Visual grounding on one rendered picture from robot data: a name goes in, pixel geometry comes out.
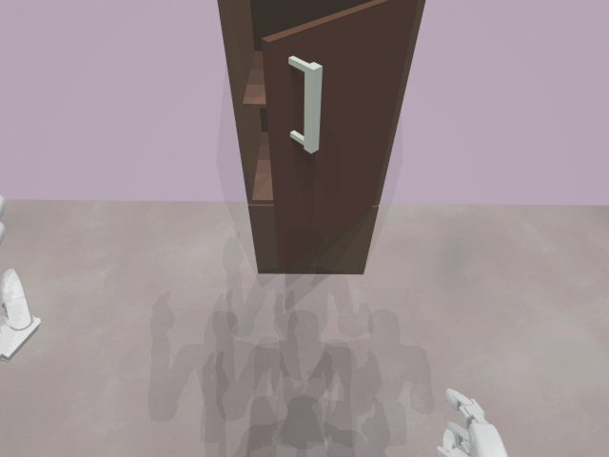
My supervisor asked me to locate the right robot hand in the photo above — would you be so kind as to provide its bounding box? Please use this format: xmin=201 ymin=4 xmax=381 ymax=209
xmin=437 ymin=388 xmax=508 ymax=457

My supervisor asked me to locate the cupboard door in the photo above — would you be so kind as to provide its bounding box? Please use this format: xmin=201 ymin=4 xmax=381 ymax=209
xmin=261 ymin=0 xmax=418 ymax=272

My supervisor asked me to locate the handle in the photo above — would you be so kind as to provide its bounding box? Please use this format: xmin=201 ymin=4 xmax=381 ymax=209
xmin=288 ymin=56 xmax=323 ymax=153

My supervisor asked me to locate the left robot hand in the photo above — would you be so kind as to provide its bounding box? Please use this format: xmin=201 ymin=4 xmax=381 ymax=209
xmin=0 ymin=194 xmax=41 ymax=363

